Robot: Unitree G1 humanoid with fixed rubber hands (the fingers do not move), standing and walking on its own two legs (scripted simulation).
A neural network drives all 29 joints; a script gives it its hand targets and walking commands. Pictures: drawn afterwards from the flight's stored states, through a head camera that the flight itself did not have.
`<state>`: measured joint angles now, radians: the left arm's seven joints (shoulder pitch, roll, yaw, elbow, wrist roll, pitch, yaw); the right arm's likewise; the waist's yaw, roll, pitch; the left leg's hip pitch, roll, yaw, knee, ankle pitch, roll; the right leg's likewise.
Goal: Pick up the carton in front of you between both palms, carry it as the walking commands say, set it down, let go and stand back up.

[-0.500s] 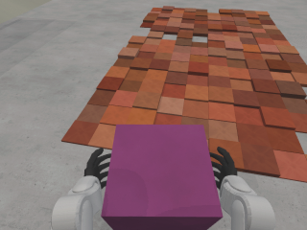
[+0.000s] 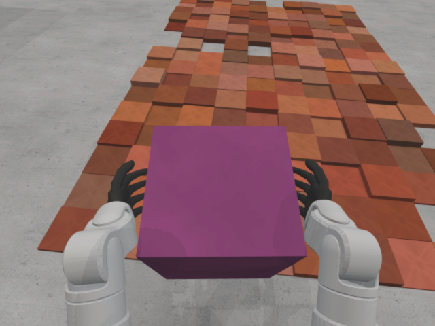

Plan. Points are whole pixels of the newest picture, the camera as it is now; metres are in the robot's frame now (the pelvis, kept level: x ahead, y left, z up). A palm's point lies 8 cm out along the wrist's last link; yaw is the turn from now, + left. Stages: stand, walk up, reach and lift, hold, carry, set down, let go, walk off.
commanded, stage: carry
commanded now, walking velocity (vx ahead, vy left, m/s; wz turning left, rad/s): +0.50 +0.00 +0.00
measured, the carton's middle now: (218, 212) +0.32 +0.00 +0.06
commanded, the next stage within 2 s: none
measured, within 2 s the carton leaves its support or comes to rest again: neither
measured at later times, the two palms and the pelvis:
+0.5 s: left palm (162, 80) +0.67 +0.14 +0.12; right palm (280, 80) +0.69 -0.17 +0.11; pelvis +0.32 -0.03 +0.01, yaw +2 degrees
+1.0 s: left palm (181, 4) +1.03 +0.12 +0.18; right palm (276, 10) +0.98 -0.19 +0.19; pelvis +0.66 +0.01 +0.08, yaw -1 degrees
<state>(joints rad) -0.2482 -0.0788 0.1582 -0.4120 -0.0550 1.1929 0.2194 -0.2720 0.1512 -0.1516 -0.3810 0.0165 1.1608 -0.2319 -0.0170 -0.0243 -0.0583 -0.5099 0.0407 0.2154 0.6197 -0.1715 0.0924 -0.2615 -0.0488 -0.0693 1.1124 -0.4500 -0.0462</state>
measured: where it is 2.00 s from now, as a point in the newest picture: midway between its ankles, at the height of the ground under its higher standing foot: (214, 143)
